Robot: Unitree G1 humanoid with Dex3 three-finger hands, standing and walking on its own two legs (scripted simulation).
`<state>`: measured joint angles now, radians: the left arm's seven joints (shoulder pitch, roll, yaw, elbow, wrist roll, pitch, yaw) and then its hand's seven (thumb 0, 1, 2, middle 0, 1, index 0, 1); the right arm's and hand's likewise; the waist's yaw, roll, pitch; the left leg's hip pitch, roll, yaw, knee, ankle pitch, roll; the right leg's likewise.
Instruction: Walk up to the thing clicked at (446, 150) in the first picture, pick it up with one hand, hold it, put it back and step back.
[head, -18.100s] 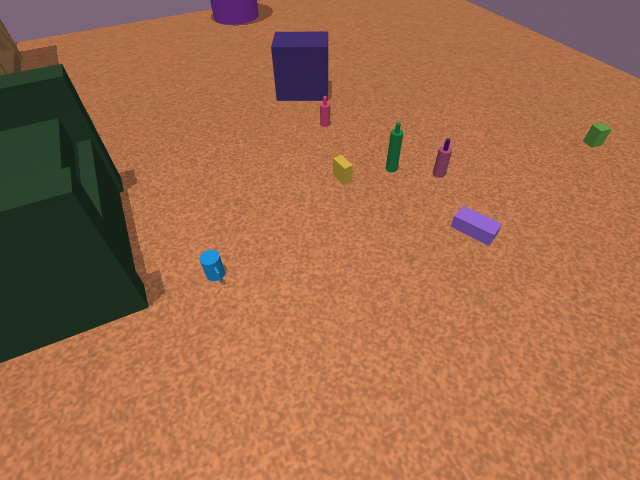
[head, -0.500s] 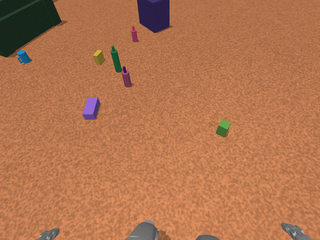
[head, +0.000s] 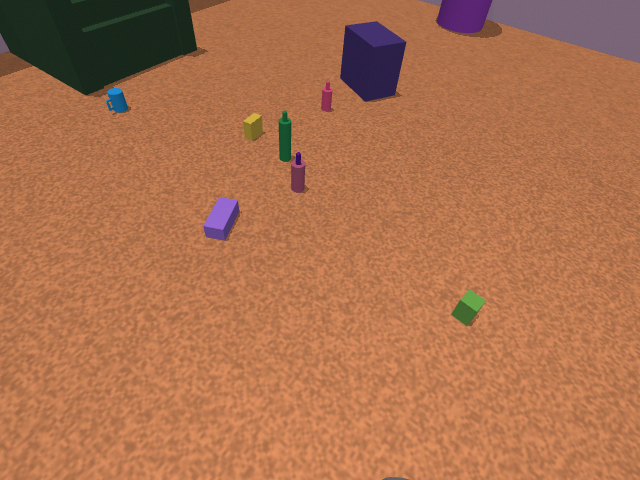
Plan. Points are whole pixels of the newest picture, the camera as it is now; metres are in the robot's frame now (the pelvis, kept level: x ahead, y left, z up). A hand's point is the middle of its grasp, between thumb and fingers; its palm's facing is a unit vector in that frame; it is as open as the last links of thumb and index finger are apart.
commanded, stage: walk up
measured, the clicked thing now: (298, 171) +1.46 +0.12 -0.66
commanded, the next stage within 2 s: stand in 1.04 s
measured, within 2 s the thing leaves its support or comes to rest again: neither
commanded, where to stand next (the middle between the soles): +0.09 -0.03 m, yaw +0 degrees
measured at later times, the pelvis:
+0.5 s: pelvis +0.02 -0.01 +0.01, yaw +3 degrees
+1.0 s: pelvis +0.04 -0.02 +0.02, yaw +4 degrees
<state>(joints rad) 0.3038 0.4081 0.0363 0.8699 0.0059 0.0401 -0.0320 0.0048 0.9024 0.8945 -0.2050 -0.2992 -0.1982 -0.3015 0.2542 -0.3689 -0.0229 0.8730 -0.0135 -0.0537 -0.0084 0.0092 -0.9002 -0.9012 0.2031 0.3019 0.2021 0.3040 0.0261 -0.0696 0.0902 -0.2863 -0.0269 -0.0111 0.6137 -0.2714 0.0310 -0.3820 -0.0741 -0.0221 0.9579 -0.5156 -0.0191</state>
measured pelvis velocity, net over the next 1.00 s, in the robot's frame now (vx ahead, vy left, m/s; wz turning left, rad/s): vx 0.04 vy -0.02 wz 0.06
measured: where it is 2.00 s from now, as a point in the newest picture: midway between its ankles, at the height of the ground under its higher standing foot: outside the picture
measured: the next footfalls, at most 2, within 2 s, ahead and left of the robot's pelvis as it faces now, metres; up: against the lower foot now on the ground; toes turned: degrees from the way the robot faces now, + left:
right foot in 0.14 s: +0.08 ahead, -0.17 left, +0.00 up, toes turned -2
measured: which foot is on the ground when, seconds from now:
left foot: down 0.00-1.00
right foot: up 0.00-0.12, down 0.14-1.00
